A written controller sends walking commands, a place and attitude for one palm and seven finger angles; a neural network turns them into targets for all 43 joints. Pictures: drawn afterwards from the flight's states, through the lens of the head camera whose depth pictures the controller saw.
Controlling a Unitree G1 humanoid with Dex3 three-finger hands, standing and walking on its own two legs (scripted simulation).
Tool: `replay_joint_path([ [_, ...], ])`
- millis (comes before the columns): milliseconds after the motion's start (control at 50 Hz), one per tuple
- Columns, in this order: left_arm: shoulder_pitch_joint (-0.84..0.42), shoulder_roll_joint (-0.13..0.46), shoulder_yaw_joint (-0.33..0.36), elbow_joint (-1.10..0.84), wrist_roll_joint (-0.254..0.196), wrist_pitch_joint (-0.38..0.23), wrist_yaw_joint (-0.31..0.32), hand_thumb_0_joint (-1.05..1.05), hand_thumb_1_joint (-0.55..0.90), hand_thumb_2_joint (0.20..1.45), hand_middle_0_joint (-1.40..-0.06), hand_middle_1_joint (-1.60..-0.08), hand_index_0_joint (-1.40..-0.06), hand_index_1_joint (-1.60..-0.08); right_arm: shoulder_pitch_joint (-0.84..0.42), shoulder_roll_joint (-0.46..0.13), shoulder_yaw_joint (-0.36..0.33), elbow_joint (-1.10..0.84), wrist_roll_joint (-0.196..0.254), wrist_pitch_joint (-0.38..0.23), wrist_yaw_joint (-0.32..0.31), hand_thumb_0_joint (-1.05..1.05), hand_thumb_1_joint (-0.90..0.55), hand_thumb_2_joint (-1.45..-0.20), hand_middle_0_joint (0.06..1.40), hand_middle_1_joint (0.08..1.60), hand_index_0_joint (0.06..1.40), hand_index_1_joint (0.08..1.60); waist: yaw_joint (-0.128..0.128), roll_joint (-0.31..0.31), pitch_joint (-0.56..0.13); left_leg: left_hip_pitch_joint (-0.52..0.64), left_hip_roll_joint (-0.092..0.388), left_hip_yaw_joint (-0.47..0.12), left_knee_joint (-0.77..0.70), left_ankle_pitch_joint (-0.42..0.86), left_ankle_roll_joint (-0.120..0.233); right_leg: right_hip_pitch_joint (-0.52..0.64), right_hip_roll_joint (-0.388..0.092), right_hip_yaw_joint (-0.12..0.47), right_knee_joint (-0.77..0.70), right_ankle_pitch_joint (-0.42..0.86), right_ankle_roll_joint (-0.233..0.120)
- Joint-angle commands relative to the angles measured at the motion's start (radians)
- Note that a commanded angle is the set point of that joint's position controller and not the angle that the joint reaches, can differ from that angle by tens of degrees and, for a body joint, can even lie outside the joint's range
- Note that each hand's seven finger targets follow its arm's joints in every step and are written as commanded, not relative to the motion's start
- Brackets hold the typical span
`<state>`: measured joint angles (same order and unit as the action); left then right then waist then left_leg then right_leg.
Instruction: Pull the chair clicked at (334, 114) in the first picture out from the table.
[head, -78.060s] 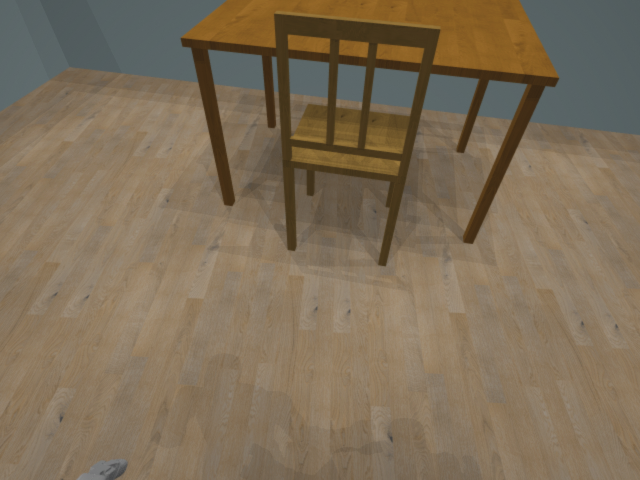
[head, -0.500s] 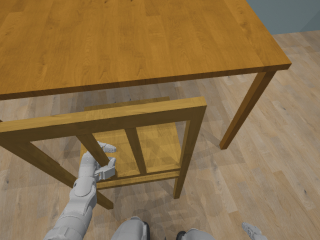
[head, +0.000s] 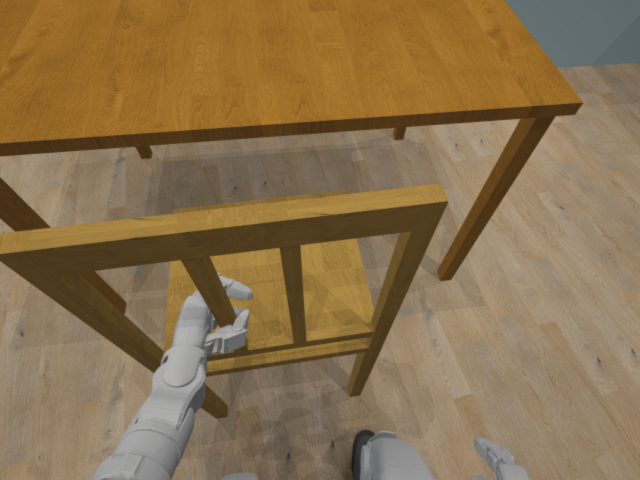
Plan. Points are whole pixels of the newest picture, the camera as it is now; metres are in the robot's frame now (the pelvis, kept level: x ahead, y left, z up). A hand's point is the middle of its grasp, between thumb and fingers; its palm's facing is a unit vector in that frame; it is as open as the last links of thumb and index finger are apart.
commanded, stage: step backward, pulling the chair out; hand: left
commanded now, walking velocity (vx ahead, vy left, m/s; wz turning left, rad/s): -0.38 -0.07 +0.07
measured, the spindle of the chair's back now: (222, 309) +0.33 +0.14 -0.04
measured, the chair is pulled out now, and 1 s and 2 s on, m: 0.14 0.26 0.42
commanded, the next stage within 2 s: stop walking, hand still on the chair in 1.94 s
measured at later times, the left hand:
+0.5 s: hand (227, 364) +0.26 +0.13 -0.06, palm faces +0.00 -0.98 -0.18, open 5.6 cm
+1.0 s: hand (214, 429) +0.18 +0.13 -0.06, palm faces +0.08 -0.98 -0.18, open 5.6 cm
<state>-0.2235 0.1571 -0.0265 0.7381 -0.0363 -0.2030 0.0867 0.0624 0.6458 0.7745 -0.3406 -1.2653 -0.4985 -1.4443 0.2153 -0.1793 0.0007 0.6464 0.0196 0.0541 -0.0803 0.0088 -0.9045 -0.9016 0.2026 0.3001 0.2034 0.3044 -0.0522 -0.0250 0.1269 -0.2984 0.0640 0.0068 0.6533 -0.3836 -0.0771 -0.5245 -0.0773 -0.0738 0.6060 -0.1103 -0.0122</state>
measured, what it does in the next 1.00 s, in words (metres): walks backwards: right foot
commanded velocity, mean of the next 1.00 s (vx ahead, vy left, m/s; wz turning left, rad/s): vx -0.38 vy -0.06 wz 0.05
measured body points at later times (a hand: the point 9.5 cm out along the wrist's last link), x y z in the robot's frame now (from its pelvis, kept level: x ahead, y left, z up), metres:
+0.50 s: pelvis -0.07 +0.00 +0.00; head +0.01 +0.00 +0.44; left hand +0.26 +0.18 -0.05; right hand +0.02 -0.27 -0.13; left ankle -0.03 +0.17 -0.72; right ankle -0.01 -0.12 -0.72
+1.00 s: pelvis -0.13 -0.01 +0.00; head -0.07 -0.02 +0.45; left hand +0.18 +0.19 -0.05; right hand +0.00 -0.26 -0.13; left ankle -0.15 +0.13 -0.68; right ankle -0.01 -0.12 -0.72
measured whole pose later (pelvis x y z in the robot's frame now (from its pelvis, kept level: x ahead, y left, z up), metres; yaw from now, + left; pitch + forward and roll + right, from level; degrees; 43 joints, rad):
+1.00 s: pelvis -0.13 -0.01 +0.00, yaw +3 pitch +1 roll +2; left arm -0.31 0.13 0.03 0.91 -0.02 -0.23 0.10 0.07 0.64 0.81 -0.35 -1.27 -0.50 -1.44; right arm 0.17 -0.22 0.00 0.76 0.01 0.02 -0.09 0.01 -0.90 -0.90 0.20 0.30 0.21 0.30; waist -0.04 -0.01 0.11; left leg -0.45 0.00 -0.01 0.98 -0.49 -0.04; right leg -0.49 -0.06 -0.05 0.60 -0.14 -0.01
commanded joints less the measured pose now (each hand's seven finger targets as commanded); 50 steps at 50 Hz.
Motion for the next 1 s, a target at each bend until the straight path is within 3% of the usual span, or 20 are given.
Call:
replay_joint_path([
  [0, -0.257, 0.12, 0.029, -0.142, 0.04, -0.072, 0.016, 0.0, 0.9, 0.9, -0.5, -1.45, -0.5, -1.45, 0.038, -0.168, -0.065, -0.067, 0.001, -0.045, -0.017, 0.0, -0.9, -0.9, 0.2, 0.3, 0.2, 0.3, 0.011, -0.043, -0.32, -0.135, 0.029, 0.012, -0.058, -0.091, 0.076, 0.242, -0.124, 0.177, -0.145, -0.159, -0.021],
  [60, -0.294, 0.153, 0.049, -0.041, 0.049, -0.065, 0.025, 0.0, 0.9, 0.9, -0.5, -1.45, -0.5, -1.45, 0.077, -0.152, -0.051, -0.015, 0.003, -0.06, -0.019, 0.0, -0.9, -0.9, 0.2, 0.3, 0.2, 0.3, 0.006, -0.215, -0.306, -0.011, -0.043, 0.05, 0.036, -0.107, 0.073, 0.128, -0.17, 0.199, -0.358, -0.41, -0.011],
  [100, -0.317, 0.154, 0.058, 0.014, 0.059, -0.07, 0.025, 0.0, 0.9, 0.9, -0.5, -1.45, -0.5, -1.45, 0.074, -0.149, -0.043, 0.0, 0.002, -0.069, -0.018, 0.0, -0.9, -0.9, 0.2, 0.3, 0.2, 0.3, 0.008, -0.233, -0.326, 0.031, -0.045, 0.043, 0.051, -0.085, 0.075, 0.119, -0.178, 0.177, -0.381, -0.428, -0.008],
  [160, -0.294, 0.133, 0.047, 0.052, 0.053, -0.078, 0.021, 0.0, 0.9, 0.9, -0.5, -1.45, -0.5, -1.45, 0.066, -0.177, -0.038, -0.003, -0.002, -0.067, -0.022, 0.0, -0.9, -0.9, 0.2, 0.3, 0.2, 0.3, 0.008, -0.028, -0.31, -0.011, 0.022, -0.042, -0.185, -0.086, 0.106, 0.132, -0.084, 0.087, -0.247, -0.404, 0.037],
  [220, -0.263, 0.11, 0.042, -0.025, 0.04, -0.089, 0.023, 0.0, 0.9, 0.9, -0.5, -1.45, -0.5, -1.45, -0.015, -0.212, -0.058, -0.072, -0.003, -0.055, -0.02, 0.0, -0.9, -0.9, 0.2, 0.3, 0.2, 0.3, 0.044, 0.33, -0.252, -0.376, 0.247, -0.251, -0.377, -0.103, 0.221, 0.352, 0.043, 0.023, 0.282, -0.237, 0.032],
  [260, -0.307, 0.076, 0.027, -0.064, 0.029, -0.084, 0.003, 0.0, 0.9, 0.9, -0.5, -1.45, -0.5, -1.45, -0.013, -0.19, -0.074, -0.07, -0.004, -0.046, -0.016, 0.0, -0.9, -0.9, 0.2, 0.3, 0.2, 0.3, 0.033, 0.253, -0.267, -0.304, 0.288, -0.224, -0.259, 0.196, 0.233, 0.356, 0.044, 0.06, 0.312, -0.207, 0.029],
  [300, -0.329, 0.058, 0.024, -0.056, 0.039, -0.094, -0.001, 0.0, 0.9, 0.9, -0.5, -1.45, -0.5, -1.45, 0.022, -0.193, -0.088, -0.04, 0.001, -0.067, -0.008, 0.0, -0.9, -0.9, 0.2, 0.3, 0.2, 0.3, 0.027, 0.105, -0.275, -0.126, 0.226, -0.18, -0.093, 0.376, 0.167, 0.327, 0.016, 0.079, 0.028, -0.071, -0.001],
  [360, -0.368, 0.078, -0.006, -0.015, 0.067, -0.111, -0.005, 0.0, 0.9, 0.9, -0.5, -1.45, -0.5, -1.45, 0.063, -0.183, -0.088, 0.0, -0.012, -0.093, -0.016, 0.0, -0.9, -0.9, 0.2, 0.3, 0.2, 0.3, -0.008, 0.002, -0.272, -0.058, 0.089, -0.074, -0.011, 0.274, 0.08, 0.277, -0.082, 0.166, -0.142, 0.203, -0.043],
  [380, -0.369, 0.098, -0.001, -0.006, 0.074, -0.115, -0.002, 0.0, 0.9, 0.9, -0.5, -1.45, -0.5, -1.45, 0.061, -0.176, -0.081, 0.01, -0.016, -0.089, -0.016, 0.0, -0.9, -0.9, 0.2, 0.3, 0.2, 0.3, -0.009, 0.059, -0.292, -0.049, 0.071, -0.057, -0.023, 0.224, 0.064, 0.259, -0.12, 0.188, -0.123, 0.229, -0.053],
  [440, -0.278, 0.169, 0.07, -0.017, 0.047, -0.115, 0.015, 0.0, 0.9, 0.9, -0.5, -1.45, -0.5, -1.45, 0.044, -0.188, -0.095, 0.0, -0.006, -0.066, -0.021, 0.0, -0.9, -0.9, 0.2, 0.3, 0.2, 0.3, -0.002, -0.037, -0.455, 0.005, 0.053, -0.041, 0.031, 0.313, 0.053, 0.384, -0.156, 0.205, -0.082, 0.448, -0.06],
  [500, -0.25, 0.168, 0.069, -0.083, 0.042, -0.122, 0.014, 0.0, 0.9, 0.9, -0.5, -1.45, -0.5, -1.45, -0.01, -0.169, -0.077, -0.042, 0.0, -0.053, -0.023, 0.0, -0.9, -0.9, 0.2, 0.3, 0.2, 0.3, 0.013, -0.085, -0.425, -0.03, 0.016, -0.038, 0.024, 0.071, 0.056, 0.349, -0.185, 0.209, -0.15, 0.229, -0.054],
  [540, -0.19, 0.159, 0.07, -0.103, 0.029, -0.111, 0.018, 0.0, 0.9, 0.9, -0.5, -1.45, -0.5, -1.45, -0.023, -0.182, -0.071, -0.063, 0.003, -0.043, -0.026, 0.0, -0.9, -0.9, 0.2, 0.3, 0.2, 0.3, 0.021, -0.055, -0.388, -0.004, 0.048, -0.071, -0.088, 0.151, 0.078, 0.291, -0.134, 0.158, -0.144, 0.051, -0.033],
  [600, -0.217, 0.119, 0.043, -0.157, 0.037, -0.116, 0.014, 0.0, 0.9, 0.9, -0.5, -1.45, -0.5, -1.45, -0.046, -0.19, -0.069, -0.09, -0.007, -0.035, -0.024, 0.0, -0.9, -0.9, 0.2, 0.3, 0.2, 0.3, 0.02, 0.144, -0.352, -0.074, 0.177, -0.187, -0.218, 0.283, 0.149, 0.299, 0.015, 0.077, 0.023, -0.116, 0.021],
  [680, -0.276, 0.096, 0.019, -0.184, 0.042, -0.108, 0.012, 0.0, 0.9, 0.9, -0.5, -1.45, -0.5, -1.45, -0.041, -0.18, -0.07, -0.084, -0.012, -0.035, -0.016, 0.0, -0.9, -0.9, 0.2, 0.3, 0.2, 0.3, 0.019, 0.259, -0.327, -0.114, 0.237, -0.21, -0.225, 0.277, 0.183, 0.295, 0.048, 0.059, 0.092, -0.204, 0.007],
  [760, -0.323, 0.127, 0.028, -0.142, 0.045, -0.111, 0.01, 0.0, 0.9, 0.9, -0.5, -1.45, -0.5, -1.45, -0.011, -0.177, -0.079, -0.057, -0.008, -0.053, -0.022, 0.0, -0.9, -0.9, 0.2, 0.3, 0.2, 0.3, 0.002, 0.155, -0.333, -0.12, 0.169, -0.129, -0.143, 0.152, 0.141, 0.3, 0.013, 0.106, 0.002, -0.103, -0.002],
  [800, -0.331, 0.168, 0.052, -0.116, 0.049, -0.116, 0.019, 0.0, 0.9, 0.9, -0.5, -1.45, -0.5, -1.45, -0.029, -0.166, -0.075, -0.06, -0.005, -0.06, -0.026, 0.0, -0.9, -0.9, 0.2, 0.3, 0.2, 0.3, 0.011, 0.046, -0.294, -0.18, 0.07, -0.061, -0.052, -0.154, 0.1, 0.187, -0.08, 0.224, -0.122, -0.367, -0.037],
  [860, -0.33, 0.22, 0.077, -0.014, 0.054, -0.082, 0.038, 0.0, 0.9, 0.9, -0.5, -1.45, -0.5, -1.45, -0.017, -0.155, -0.074, -0.014, -0.007, -0.056, -0.022, 0.0, -0.9, -0.9, 0.2, 0.3, 0.2, 0.3, 0.02, -0.188, -0.304, 0.039, -0.068, 0.017, 0.404, -0.11, 0.044, -0.063, -0.262, 0.359, -0.448, -0.67, -0.099],
  [900, -0.336, 0.206, 0.093, 0.024, 0.053, -0.062, 0.029, 0.0, 0.9, 0.9, -0.5, -1.45, -0.5, -1.45, -0.037, -0.141, -0.05, 0.002, -0.015, -0.066, -0.017, 0.0, -0.9, -0.9, 0.2, 0.3, 0.2, 0.3, 0.041, -0.2, -0.335, -0.078, -0.062, -0.043, 0.508, -0.108, 0.041, 0.103, -0.259, 0.328, -0.385, -0.444, -0.114],
  [920, -0.328, 0.223, 0.109, 0.022, 0.043, -0.06, 0.03, 0.0, 0.9, 0.9, -0.5, -1.45, -0.5, -1.45, -0.049, -0.154, -0.04, -0.001, -0.012, -0.07, -0.015, 0.0, -0.9, -0.9, 0.2, 0.3, 0.2, 0.3, 0.051, -0.146, -0.329, -0.083, -0.049, -0.053, 0.448, -0.115, 0.043, 0.134, -0.251, 0.292, -0.34, -0.356, -0.113],
  [980, -0.316, 0.165, 0.094, 0.067, 0.033, -0.067, 0.025, 0.0, 0.9, 0.9, -0.5, -1.45, -0.5, -1.45, -0.011, -0.161, -0.027, 0.006, 0.001, -0.094, -0.021, 0.0, -0.9, -0.9, 0.2, 0.3, 0.2, 0.3, 0.057, -0.191, -0.32, -0.039, -0.047, -0.019, 0.124, -0.142, 0.051, 0.224, -0.212, 0.23, -0.275, -0.172, -0.086],
])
